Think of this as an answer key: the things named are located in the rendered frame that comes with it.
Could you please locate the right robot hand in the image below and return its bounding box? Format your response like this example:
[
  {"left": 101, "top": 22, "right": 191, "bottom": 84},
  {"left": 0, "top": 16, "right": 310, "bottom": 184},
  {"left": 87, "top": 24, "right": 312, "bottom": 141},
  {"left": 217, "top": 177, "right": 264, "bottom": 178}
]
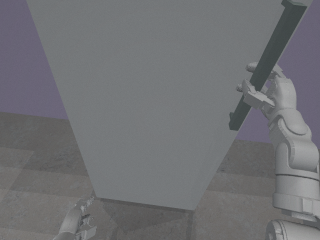
[{"left": 236, "top": 62, "right": 297, "bottom": 120}]

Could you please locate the left robot hand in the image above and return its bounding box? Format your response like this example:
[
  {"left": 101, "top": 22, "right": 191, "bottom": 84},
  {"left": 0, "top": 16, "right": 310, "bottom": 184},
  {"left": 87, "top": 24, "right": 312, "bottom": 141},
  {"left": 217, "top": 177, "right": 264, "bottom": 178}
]
[{"left": 58, "top": 196, "right": 97, "bottom": 240}]

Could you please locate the fridge door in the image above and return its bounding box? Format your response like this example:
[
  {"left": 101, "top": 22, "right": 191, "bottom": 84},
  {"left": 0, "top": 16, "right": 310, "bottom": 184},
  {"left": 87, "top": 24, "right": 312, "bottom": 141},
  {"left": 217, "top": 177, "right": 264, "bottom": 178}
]
[{"left": 26, "top": 0, "right": 313, "bottom": 211}]

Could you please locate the handle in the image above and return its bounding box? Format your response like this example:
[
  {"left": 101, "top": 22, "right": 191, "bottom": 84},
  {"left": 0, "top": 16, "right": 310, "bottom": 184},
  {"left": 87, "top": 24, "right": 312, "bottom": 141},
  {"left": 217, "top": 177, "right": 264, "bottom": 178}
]
[{"left": 228, "top": 0, "right": 307, "bottom": 131}]

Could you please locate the robot right forearm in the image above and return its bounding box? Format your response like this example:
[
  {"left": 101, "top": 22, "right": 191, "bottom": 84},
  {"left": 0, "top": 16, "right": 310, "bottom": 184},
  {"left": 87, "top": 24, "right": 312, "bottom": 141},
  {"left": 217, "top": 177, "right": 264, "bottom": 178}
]
[{"left": 267, "top": 108, "right": 320, "bottom": 229}]

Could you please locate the right robot upper arm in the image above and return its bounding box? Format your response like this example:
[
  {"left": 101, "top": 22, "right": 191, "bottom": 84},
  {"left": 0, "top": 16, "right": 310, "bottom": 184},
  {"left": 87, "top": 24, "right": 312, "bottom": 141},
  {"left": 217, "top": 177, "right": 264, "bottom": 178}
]
[{"left": 265, "top": 219, "right": 320, "bottom": 240}]

